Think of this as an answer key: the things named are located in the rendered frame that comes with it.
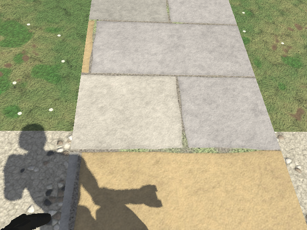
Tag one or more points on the robot left hand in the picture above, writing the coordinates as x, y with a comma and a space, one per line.
28, 222

